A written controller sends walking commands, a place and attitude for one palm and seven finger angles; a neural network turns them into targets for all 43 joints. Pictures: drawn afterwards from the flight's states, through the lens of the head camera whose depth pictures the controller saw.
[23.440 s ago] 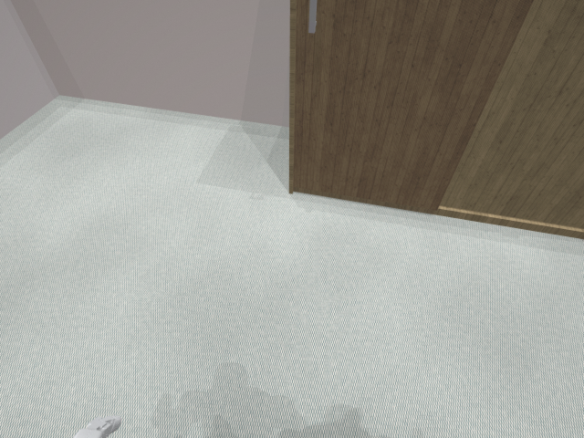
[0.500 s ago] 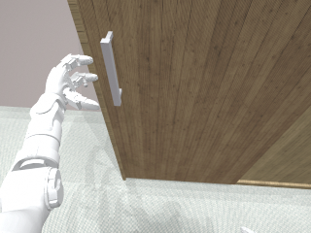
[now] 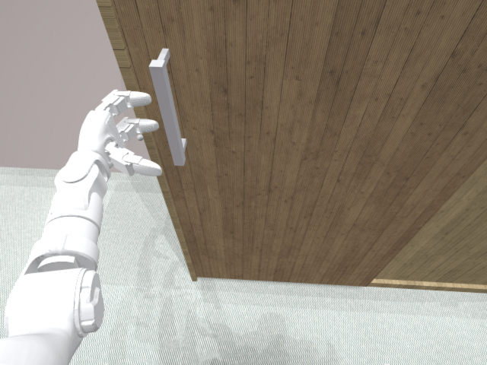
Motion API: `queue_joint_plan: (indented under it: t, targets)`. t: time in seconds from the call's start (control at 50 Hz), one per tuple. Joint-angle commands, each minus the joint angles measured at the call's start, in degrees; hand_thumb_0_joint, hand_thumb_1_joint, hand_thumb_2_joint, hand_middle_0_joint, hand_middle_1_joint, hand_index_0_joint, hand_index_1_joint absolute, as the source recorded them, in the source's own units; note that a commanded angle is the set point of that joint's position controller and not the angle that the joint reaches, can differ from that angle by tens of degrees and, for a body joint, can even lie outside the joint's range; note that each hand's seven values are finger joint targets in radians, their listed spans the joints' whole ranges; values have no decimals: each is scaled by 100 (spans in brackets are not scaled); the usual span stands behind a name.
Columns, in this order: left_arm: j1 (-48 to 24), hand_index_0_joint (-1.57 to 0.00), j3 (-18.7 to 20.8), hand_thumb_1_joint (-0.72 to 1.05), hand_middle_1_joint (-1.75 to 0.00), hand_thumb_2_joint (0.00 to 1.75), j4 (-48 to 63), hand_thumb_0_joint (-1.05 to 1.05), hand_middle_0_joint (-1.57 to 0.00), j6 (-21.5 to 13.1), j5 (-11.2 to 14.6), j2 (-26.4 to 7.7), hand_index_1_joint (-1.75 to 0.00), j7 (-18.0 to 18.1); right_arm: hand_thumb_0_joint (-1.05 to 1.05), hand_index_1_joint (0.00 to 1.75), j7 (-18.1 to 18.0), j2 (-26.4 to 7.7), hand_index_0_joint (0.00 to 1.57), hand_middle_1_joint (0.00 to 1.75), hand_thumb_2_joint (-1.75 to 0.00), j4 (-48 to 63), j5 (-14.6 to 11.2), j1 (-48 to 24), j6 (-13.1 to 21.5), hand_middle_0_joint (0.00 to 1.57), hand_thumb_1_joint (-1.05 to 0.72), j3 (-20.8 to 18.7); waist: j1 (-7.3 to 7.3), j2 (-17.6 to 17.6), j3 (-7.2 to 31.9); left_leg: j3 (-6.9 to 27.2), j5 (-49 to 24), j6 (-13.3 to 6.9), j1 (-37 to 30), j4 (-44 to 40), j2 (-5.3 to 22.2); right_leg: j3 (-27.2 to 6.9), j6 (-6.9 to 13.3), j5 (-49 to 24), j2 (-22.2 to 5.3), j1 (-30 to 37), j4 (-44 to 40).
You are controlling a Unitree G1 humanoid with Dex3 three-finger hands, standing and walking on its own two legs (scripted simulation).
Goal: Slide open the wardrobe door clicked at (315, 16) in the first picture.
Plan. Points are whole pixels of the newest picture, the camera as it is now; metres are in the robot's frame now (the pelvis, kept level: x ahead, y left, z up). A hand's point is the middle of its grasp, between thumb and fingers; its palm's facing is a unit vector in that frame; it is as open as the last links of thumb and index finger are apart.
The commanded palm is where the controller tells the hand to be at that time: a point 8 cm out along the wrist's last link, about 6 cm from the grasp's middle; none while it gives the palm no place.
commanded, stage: feel for the door with the fingertips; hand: left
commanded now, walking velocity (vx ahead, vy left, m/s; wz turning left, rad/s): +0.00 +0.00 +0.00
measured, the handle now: (172, 113) +0.50 +0.13 +0.15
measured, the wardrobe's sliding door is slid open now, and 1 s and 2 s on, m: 0.00 0.00 0.00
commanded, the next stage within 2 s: slide the fingers in behind the handle in 0.66 s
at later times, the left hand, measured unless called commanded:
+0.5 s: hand (145, 128) +0.45 +0.16 +0.15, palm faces -0.07 -1.00 +0.00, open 14.0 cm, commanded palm +0.44 +0.22 +0.15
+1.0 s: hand (157, 124) +0.46 +0.14 +0.16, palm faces -0.08 -1.00 +0.00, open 13.9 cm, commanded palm +0.44 +0.21 +0.15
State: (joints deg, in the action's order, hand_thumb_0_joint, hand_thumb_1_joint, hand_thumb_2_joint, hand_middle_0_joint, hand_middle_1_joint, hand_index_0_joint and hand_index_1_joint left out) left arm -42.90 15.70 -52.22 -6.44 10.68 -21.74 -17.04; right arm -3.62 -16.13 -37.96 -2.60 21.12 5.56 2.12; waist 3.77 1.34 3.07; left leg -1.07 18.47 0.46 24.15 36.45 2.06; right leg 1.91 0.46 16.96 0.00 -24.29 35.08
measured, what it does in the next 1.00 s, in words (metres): stands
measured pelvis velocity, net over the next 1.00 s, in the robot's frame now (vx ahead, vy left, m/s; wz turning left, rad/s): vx -0.01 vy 0.00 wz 0.00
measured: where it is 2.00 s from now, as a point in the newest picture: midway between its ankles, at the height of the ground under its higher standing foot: outside the picture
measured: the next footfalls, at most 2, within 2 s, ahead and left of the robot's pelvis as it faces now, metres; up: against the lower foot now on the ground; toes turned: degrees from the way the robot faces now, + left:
none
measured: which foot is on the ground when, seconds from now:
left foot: down 0.00-1.00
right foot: down 0.00-1.00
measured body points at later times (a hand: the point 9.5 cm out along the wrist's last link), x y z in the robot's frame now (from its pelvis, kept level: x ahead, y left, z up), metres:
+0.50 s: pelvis +0.00 +0.00 +0.00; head +0.03 +0.00 +0.45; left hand +0.45 +0.22 +0.16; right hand +0.06 -0.26 -0.11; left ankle +0.00 +0.12 -0.73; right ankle +0.01 -0.12 -0.73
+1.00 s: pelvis -0.01 +0.00 +0.00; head +0.03 +0.00 +0.45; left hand +0.46 +0.20 +0.16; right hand +0.04 -0.25 -0.12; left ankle +0.00 +0.12 -0.73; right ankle +0.01 -0.12 -0.73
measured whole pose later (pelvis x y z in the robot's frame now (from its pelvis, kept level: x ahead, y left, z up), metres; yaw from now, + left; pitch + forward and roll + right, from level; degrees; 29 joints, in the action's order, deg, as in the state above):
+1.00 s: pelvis -0.01 +0.00 +0.00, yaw +0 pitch +7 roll -1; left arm -50.6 14.9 -60.5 -10.5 8.0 -20.1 -12.6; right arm -2.2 -15.3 -40.3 -1.7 22.6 6.4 2.2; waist 5.1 1.6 3.8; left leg -1.2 18.6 0.2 26.7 38.0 1.9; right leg 1.7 0.2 16.9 -0.2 -26.8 36.5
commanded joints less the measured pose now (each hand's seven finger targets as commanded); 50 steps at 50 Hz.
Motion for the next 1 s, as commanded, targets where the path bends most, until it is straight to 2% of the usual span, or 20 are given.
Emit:
queue_joint_plan:
  t: [0.0,0.02,0.04,0.08,0.14,0.2,0.24,0.26,0.3,0.34,0.4,0.5,0.54,0.58,0.64,0.66,0.72,0.82,0.9,0.98]
  targets:
    - [-2926,-30,205,-50,-120,30,1693,0,-30,-584,59,-1202,-120,176,0,30,-60,-736,20,30,-90,613,6,50,267,20,-90,-330,-22,190,2110,45,-1491,-231,-965,-345,-193,-92,96,-1984,103,853,-309]
    - [-2855,-30,181,-50,-120,30,1616,0,-30,-570,31,-1153,-120,224,0,30,-54,-722,20,30,-90,607,4,20,269,20,-90,-319,-37,268,2008,49,-1426,-214,-942,-370,-191,-79,107,-1886,102,800,-320]
    - [-2809,-30,111,-50,-120,30,1513,0,-30,-543,43,-1059,-120,261,0,30,-58,-733,20,30,-90,616,12,48,265,20,-90,-318,19,-21,1946,43,-1398,-254,-868,-372,-195,-42,83,-1867,108,830,-331]
    - [-2863,-30,85,-50,-120,30,1440,0,-30,-467,-3,-1003,-120,319,0,30,-38,-727,20,30,-90,590,3,-9,270,20,-90,-313,20,-5,1817,42,-1251,-235,-779,-436,-196,-52,83,-1809,101,802,-353]
    - [-2817,-30,451,-50,-120,30,1214,0,-30,-420,-76,-1471,-120,406,0,30,-74,-774,20,30,-90,584,21,9,217,20,-90,-305,-41,-182,1797,15,-1140,-257,-594,-464,-202,-84,76,-1726,75,956,-384]
    - [-3079,-30,281,-50,-120,30,1167,0,-30,-463,-116,-1281,-120,407,0,30,-58,-713,20,30,-90,588,20,-9,244,20,-90,-282,13,12,1782,6,-1131,-243,-624,-451,-216,-117,84,-1770,78,865,-378]
    - [-3143,-30,288,-50,-120,30,1082,0,-30,-553,-121,-1366,-120,383,0,30,-77,-741,20,30,-90,586,17,49,227,20,-90,-294,50,-229,1822,10,-1224,-267,-640,-418,-205,-112,73,-1864,84,934,-365]
    - [-3183,-30,245,-50,-120,30,1118,0,-30,-592,-105,-1290,-120,345,0,30,-72,-725,20,30,-90,597,18,13,249,20,-90,-293,24,-14,1921,-5,-1247,-249,-694,-413,-215,-139,82,-1921,83,929,-342]
    - [-3274,-30,117,-50,-120,30,946,0,-30,-610,-73,-1116,-120,273,0,30,-70,-725,20,30,-90,547,14,53,266,20,-90,-289,100,-35,1862,-13,-1237,-243,-741,-393,-201,-127,83,-1912,95,805,-361]
    - [-3146,-30,208,-50,-120,30,704,0,-30,-616,-50,-1236,-120,194,0,30,-83,-773,20,30,-90,522,17,140,253,20,-90,-305,89,-274,1842,-5,-1200,-254,-617,-380,-199,-107,79,-1866,96,868,-362]
    - [-3376,-30,111,-50,-120,30,663,0,-30,-588,-62,-1157,-120,119,0,30,-61,-777,20,30,-90,481,10,150,252,20,-90,-308,116,18,1840,19,-1151,-233,-655,-359,-206,-123,97,-1800,86,680,-343]
    - [-3646,-30,58,-50,-120,30,575,0,-30,-625,-62,-1092,-120,180,0,30,-40,-779,20,30,-90,445,28,235,260,20,-90,-311,193,-59,1807,83,-1067,-218,-623,-347,-191,-75,90,-1604,107,514,-326]
    - [-3759,-30,180,-50,-120,30,606,0,-30,-718,-100,-1278,-120,260,0,30,-44,-805,20,30,-90,419,51,310,264,20,-90,-322,169,-28,1924,118,-1147,-223,-662,-325,-184,-55,103,-1578,110,530,-284]
    - [-3911,-30,145,-50,-120,30,586,0,-30,-754,-128,-1234,-120,311,0,30,-22,-785,20,30,-90,378,57,310,281,20,-90,-315,212,97,1974,117,-1127,-213,-678,-297,-192,-88,95,-1597,114,466,-277]
    - [-3794,-30,295,-50,-120,30,456,0,-30,-817,-184,-1429,-120,368,0,30,-12,-815,20,30,-90,386,76,406,261,20,-90,-321,170,-31,2046,109,-1249,-221,-589,-285,-189,-67,95,-1701,117,568,-233]
    - [-3901,-30,260,-50,-120,30,522,0,-30,-842,-215,-1433,-120,364,0,30,-2,-809,20,30,-90,372,68,388,264,20,-90,-325,178,100,2082,118,-1230,-211,-617,-270,-198,-98,97,-1702,123,531,-229]
    - [-4056,-30,84,-50,-120,30,644,0,-30,-871,-248,-1199,-120,382,0,30,26,-787,20,30,-90,347,76,425,283,20,-90,-350,215,349,2187,160,-1339,-166,-865,-249,-173,-56,113,-1666,144,357,-201]
    - [-3818,-30,5,-50,-120,30,676,0,-30,-865,-124,-949,-120,379,0,30,54,-800,20,30,-90,332,72,421,311,20,-90,-367,194,163,2201,186,-1421,-152,-970,-255,-140,-7,125,-1680,173,362,-209]
    - [-3725,-30,-52,-50,-120,30,421,0,-30,-792,-129,-873,-120,405,0,30,54,-799,20,30,-90,312,62,386,295,20,-90,-342,210,-54,1752,157,-1067,-179,-633,-334,-146,-4,107,-1455,159,308,-269]
    - [-3533,-30,349,-50,-120,30,239,0,-30,-729,-226,-1343,-120,513,0,30,40,-796,20,30,-90,370,69,343,249,20,-90,-315,99,-169,1678,77,-866,-224,-337,-367,-190,-74,101,-1414,120,514,-296]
